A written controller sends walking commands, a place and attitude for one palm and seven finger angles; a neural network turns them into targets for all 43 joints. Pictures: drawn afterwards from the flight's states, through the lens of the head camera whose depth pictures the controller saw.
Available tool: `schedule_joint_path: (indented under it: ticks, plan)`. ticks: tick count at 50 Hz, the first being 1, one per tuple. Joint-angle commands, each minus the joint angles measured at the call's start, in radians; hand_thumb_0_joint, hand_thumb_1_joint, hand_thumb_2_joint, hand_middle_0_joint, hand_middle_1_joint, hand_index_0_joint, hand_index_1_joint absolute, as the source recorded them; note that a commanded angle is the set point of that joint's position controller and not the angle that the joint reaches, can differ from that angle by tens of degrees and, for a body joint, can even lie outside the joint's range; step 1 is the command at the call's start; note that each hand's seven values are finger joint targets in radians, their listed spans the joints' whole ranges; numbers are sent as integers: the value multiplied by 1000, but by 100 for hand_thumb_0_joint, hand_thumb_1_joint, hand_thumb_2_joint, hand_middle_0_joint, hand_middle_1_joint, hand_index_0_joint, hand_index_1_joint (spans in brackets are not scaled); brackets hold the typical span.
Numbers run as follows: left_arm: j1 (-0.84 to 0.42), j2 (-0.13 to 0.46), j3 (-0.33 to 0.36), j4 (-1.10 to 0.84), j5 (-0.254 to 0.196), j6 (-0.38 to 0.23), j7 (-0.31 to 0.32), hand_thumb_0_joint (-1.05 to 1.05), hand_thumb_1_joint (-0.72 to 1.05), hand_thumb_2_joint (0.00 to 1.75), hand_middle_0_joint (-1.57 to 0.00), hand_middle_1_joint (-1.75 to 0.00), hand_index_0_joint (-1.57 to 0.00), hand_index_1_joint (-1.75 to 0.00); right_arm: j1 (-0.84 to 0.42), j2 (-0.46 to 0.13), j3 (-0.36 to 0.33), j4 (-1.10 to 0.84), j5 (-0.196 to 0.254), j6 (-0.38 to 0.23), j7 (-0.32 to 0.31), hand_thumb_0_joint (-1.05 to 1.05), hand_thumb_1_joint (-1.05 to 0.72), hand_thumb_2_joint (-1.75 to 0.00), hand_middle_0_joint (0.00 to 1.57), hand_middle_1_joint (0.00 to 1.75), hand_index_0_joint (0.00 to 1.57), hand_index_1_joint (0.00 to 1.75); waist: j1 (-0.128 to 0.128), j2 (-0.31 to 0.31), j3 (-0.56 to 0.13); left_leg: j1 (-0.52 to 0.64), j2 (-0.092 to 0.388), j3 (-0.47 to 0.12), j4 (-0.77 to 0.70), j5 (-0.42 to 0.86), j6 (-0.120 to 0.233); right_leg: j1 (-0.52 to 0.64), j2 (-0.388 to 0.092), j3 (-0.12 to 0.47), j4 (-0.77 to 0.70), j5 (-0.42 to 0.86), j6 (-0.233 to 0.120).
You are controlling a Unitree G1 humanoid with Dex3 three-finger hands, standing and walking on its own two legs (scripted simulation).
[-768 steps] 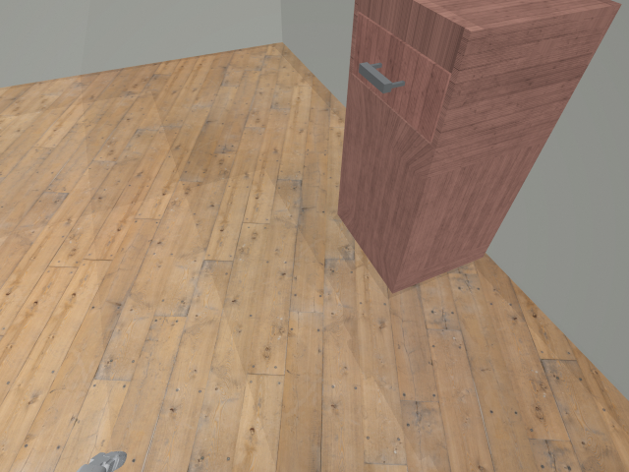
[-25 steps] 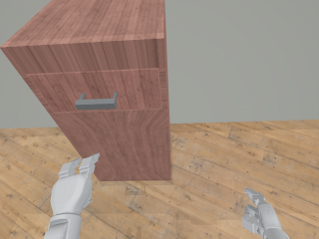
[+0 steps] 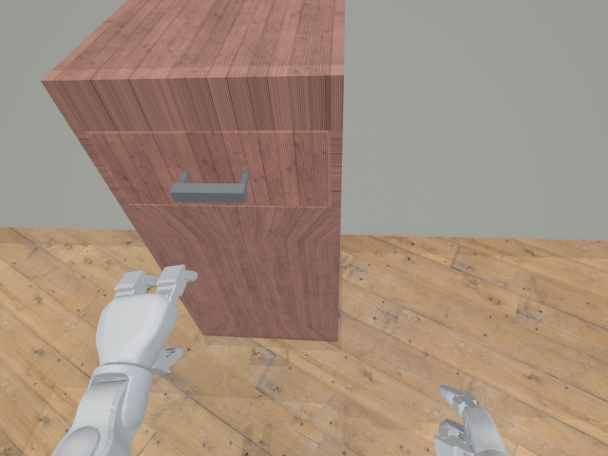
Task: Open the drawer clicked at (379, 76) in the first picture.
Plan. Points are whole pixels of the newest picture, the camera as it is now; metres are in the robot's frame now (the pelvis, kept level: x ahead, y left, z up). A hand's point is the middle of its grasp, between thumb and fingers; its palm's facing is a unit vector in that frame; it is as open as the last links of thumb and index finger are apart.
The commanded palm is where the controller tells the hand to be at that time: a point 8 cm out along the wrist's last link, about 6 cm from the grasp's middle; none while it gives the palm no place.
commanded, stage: raise the hand with hooked fingers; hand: left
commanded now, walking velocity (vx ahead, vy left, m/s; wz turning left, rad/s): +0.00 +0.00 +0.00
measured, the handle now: (212, 184) +0.55 +0.24 +0.02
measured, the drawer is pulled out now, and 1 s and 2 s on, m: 0.00 0.00 0.00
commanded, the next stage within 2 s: move the hooked fingers above the handle in 1.08 s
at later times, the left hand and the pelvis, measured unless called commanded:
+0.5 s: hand (128, 271) +0.30 +0.25 +0.10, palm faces +0.10 -0.09 -0.99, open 13.5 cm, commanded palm +0.27 +0.26 +0.16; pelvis +0.01 +0.02 +0.02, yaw +1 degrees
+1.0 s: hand (128, 258) +0.31 +0.25 +0.12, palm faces +0.05 -0.10 -0.99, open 13.8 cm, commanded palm +0.28 +0.26 +0.19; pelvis +0.00 +0.01 +0.02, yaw +1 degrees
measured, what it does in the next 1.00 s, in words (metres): stands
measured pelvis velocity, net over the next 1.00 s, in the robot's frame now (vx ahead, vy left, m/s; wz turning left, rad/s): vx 0.00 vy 0.01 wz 0.02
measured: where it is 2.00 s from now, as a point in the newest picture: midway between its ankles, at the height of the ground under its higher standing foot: outside the picture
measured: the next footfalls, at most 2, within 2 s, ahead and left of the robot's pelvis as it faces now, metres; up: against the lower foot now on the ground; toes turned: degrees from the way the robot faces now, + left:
none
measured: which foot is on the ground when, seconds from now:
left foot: down 0.00-1.00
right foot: down 0.00-1.00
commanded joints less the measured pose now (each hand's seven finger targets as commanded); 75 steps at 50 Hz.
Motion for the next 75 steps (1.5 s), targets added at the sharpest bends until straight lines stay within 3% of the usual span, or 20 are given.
schedule_joint_path:
  ticks: [1,4,7,8,15,19,25,34,36,38,42,47,49,52,60,62,66,67,70,75]
  plan:
    - [-129,186,142,-234,5,-10,54,0,-8,48,-27,-93,-27,-93,-152,-119,-58,-164,-1,-52,-11,0,-90,-90,20,30,20,30,29,-51,-205,184,-59,-39,-85,189,38,61,8,63,-144,289,4]
    - [-171,179,130,-250,0,2,65,0,-15,45,-27,-98,-27,-98,-148,-124,-67,-157,6,-53,-9,0,-90,-90,20,30,20,30,21,-25,-209,221,-55,-44,-98,195,37,51,10,47,-150,264,3]
    - [-215,202,136,-251,-11,24,51,0,-22,42,-28,-102,-28,-102,-153,-135,-73,-148,13,-52,-10,0,-90,-90,20,30,20,30,15,-53,-216,244,-52,-47,-108,222,39,70,11,46,-160,289,6]
    - [-235,187,110,-261,-18,28,40,0,-24,41,-28,-103,-28,-103,-152,-135,-72,-146,17,-51,-11,0,-90,-90,20,30,20,30,12,-38,-214,254,-53,-46,-117,218,39,73,7,43,-166,287,8]
    - [-299,225,110,-280,-32,52,-49,0,-41,34,-29,-114,-29,-114,-163,-140,-67,-136,29,-34,-10,0,-90,-90,20,30,20,30,17,-10,-196,324,-46,-54,-164,308,35,122,12,28,-198,339,7]
    - [-360,266,136,-241,-45,67,-94,0,-50,30,-30,-120,-30,-120,-170,-139,-54,-134,40,-19,-13,0,-90,-90,20,30,20,30,21,-42,-165,322,-49,-52,-201,293,34,161,13,28,-232,335,9]
    - [-506,307,138,-248,-59,58,-161,0,-50,30,-30,-120,-30,-120,-178,-142,-46,-130,45,-8,-17,0,-90,-90,20,30,20,30,15,1,-189,374,-55,-52,-229,313,35,202,15,30,-270,348,10]
    - [-620,374,178,-178,-111,26,-250,0,-50,30,-30,-120,-30,-120,-176,-153,-38,-119,55,-3,-22,0,-90,-90,20,30,20,30,13,-33,-171,369,-63,-51,-264,310,38,257,10,29,-316,375,17]
    - [-561,343,161,-140,-123,22,-271,0,-50,30,-30,-120,-30,-120,-171,-156,-40,-119,57,0,-18,0,-90,-90,20,30,20,30,16,-54,-143,355,-64,-44,-269,301,39,251,9,27,-325,374,19]
    - [-526,343,167,-158,-132,9,-287,0,-50,30,-30,-120,-30,-120,-169,-161,-43,-126,56,-2,-10,0,-90,-90,20,30,20,30,24,-66,-170,353,-67,-41,-266,322,41,279,5,32,-320,407,20]
    - [-519,367,202,-213,-134,-31,-274,0,-50,30,-30,-120,-30,-120,-165,-165,-50,-133,53,-8,-5,0,-90,-90,20,30,20,30,29,-53,-183,350,-70,-44,-262,324,43,276,9,36,-319,409,20]
    - [-569,415,250,-247,-123,-63,-211,0,-50,30,-30,-120,-30,-120,-157,-164,-56,-120,53,-19,-10,0,-90,-90,20,30,20,30,33,-13,-204,357,-72,-45,-256,305,42,262,6,43,-318,368,18]
    - [-563,385,228,-206,-125,-56,-192,0,-50,30,-30,-120,-30,-120,-149,-158,-58,-109,57,-21,-13,0,-90,-90,20,30,20,30,28,-24,-192,351,-73,-40,-256,293,44,251,1,40,-320,363,21]
    - [-575,391,228,-211,-121,-40,-175,0,-50,30,-30,-120,-30,-120,-157,-163,-61,-106,60,-23,-12,0,-90,-90,20,30,20,30,27,-13,-212,361,-70,-41,-256,294,41,251,5,43,-320,352,19]
    - [-587,339,150,-161,-119,-1,-219,0,-50,30,-30,-120,-30,-120,-165,-164,-51,-105,62,-13,-20,0,-90,-90,20,30,20,30,9,-50,-162,347,-68,-41,-271,269,44,233,4,35,-328,338,24]
    - [-626,360,166,-114,-114,-4,-224,0,-50,30,-30,-120,-30,-120,-152,-167,-52,-97,63,-15,-28,0,-90,-90,20,30,20,30,2,-78,-156,348,-65,-38,-267,249,46,217,9,38,-339,313,26]
    - [-725,347,139,-86,-98,-32,-217,0,-50,30,-30,-120,-30,-120,-129,-161,-52,-88,61,-17,-34,0,-90,-90,20,30,20,30,-4,-40,-187,361,-68,-43,-260,258,46,204,8,32,-323,314,21]
    - [-742,368,158,-73,-96,-38,-213,0,-50,30,-30,-120,-30,-120,-124,-164,-54,-87,60,-18,-34,0,-90,-90,20,30,20,30,-3,-34,-196,359,-67,-46,-257,260,44,207,11,33,-322,308,18]
    - [-773,339,131,-80,-86,-48,-198,0,-50,30,-30,-120,-30,-120,-111,-160,-59,-86,60,-18,-30,0,-90,-90,20,30,20,30,-2,-3,-243,377,-68,-47,-242,311,43,208,12,29,-299,356,14]
    - [-768,341,138,11,-79,-17,-187,0,-50,30,-30,-120,-30,-120,-92,-168,-63,-78,63,-4,-24,0,-90,-90,20,30,20,30,0,-58,-235,343,-62,-41,-239,316,42,208,14,27,-289,372,15]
